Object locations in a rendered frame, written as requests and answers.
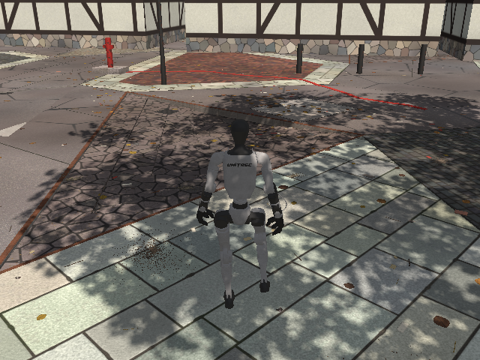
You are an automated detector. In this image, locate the robot left upper arm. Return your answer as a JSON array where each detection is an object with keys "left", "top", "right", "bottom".
[{"left": 204, "top": 151, "right": 224, "bottom": 193}]

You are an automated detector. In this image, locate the robot right forearm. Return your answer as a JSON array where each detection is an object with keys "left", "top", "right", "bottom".
[{"left": 268, "top": 182, "right": 283, "bottom": 218}]

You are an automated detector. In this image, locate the robot left hand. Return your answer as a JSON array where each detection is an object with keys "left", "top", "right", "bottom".
[{"left": 196, "top": 209, "right": 214, "bottom": 226}]

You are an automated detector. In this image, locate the left robot foot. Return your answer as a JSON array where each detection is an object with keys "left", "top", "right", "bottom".
[{"left": 223, "top": 290, "right": 235, "bottom": 309}]

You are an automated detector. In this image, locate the robot foot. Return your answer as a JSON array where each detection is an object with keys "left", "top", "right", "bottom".
[
  {"left": 259, "top": 279, "right": 270, "bottom": 293},
  {"left": 223, "top": 290, "right": 235, "bottom": 309}
]

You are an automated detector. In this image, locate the robot right upper arm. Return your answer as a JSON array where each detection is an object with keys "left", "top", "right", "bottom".
[{"left": 256, "top": 151, "right": 275, "bottom": 194}]

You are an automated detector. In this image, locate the right robot foot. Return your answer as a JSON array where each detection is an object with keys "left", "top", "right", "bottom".
[{"left": 259, "top": 279, "right": 270, "bottom": 293}]

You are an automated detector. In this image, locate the robot left forearm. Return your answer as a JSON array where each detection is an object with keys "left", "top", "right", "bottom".
[{"left": 198, "top": 182, "right": 212, "bottom": 212}]

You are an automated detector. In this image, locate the robot right hand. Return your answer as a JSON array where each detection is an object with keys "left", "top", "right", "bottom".
[{"left": 266, "top": 215, "right": 284, "bottom": 235}]

